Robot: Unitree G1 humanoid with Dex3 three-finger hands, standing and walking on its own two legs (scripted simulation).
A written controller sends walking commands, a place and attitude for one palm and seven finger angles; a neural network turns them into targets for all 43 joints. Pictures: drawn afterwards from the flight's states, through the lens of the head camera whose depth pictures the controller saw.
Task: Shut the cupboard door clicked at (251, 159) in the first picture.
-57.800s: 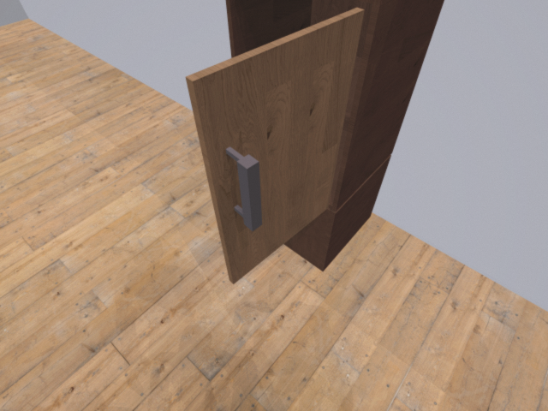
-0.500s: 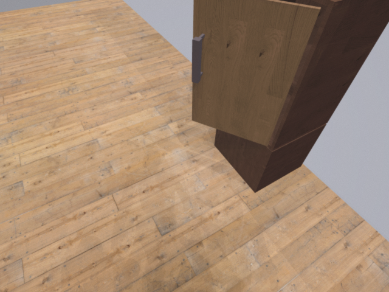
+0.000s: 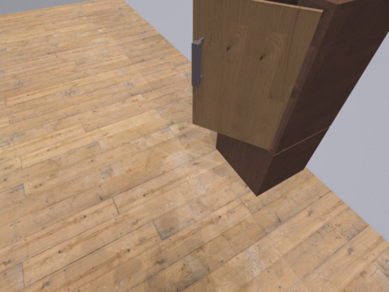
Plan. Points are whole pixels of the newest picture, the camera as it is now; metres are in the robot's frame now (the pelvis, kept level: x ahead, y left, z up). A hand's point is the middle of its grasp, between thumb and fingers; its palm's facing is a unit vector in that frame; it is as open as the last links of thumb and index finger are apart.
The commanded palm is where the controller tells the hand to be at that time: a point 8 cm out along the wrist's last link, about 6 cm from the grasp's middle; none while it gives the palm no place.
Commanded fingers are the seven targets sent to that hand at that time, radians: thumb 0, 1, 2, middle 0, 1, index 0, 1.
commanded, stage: walk to a spot facing it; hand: left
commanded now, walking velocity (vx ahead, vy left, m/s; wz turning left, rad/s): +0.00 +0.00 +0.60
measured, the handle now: (198, 62) +0.89 +0.03 +0.01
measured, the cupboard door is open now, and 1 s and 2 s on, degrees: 34 34 34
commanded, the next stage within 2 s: turn to face it in 1.50 s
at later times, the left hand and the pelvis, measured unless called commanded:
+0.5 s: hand out of the picture -0.01 +0.24 -0.19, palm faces +0.25 -0.93 -0.26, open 7.4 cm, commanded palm none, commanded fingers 0.00 0.90 0.90 -0.20 -0.30 -0.20 -0.30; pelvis -0.01 +0.02 -0.02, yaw +15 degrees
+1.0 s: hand out of the picture -0.07 +0.17 -0.17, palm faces +0.57 -0.78 -0.26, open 7.4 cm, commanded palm none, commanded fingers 0.00 0.90 0.90 -0.20 -0.30 -0.20 -0.30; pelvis -0.01 -0.03 -0.01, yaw +36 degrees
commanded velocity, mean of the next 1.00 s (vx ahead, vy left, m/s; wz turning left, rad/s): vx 0.04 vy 0.00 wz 0.60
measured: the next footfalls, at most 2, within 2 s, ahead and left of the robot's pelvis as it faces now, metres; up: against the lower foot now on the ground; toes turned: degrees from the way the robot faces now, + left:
right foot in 0.72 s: +0.07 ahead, -0.12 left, +0.00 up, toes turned +23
left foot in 1.08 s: -0.07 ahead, +0.11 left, +0.00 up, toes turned +45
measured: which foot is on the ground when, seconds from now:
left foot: down 0.00-0.70, up 0.72-1.00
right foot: down 0.00-0.32, up 0.34-0.70, down 0.72-1.00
